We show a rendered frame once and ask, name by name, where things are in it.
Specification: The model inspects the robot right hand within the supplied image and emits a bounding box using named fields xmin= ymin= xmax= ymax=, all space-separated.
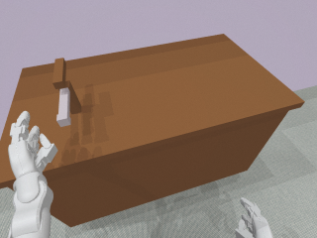
xmin=235 ymin=197 xmax=273 ymax=238

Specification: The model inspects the robot left forearm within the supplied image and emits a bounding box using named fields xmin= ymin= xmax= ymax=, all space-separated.
xmin=8 ymin=172 xmax=53 ymax=238

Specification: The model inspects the robot left hand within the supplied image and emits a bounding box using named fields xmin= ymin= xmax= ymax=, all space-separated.
xmin=8 ymin=111 xmax=58 ymax=179

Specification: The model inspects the tap lever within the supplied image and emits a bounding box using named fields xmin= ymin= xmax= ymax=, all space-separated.
xmin=56 ymin=87 xmax=71 ymax=127

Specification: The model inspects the counter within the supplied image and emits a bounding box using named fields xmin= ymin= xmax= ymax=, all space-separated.
xmin=0 ymin=34 xmax=305 ymax=228

